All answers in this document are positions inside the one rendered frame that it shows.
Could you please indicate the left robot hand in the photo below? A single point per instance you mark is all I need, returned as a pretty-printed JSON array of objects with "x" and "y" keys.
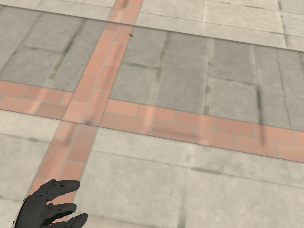
[{"x": 36, "y": 213}]

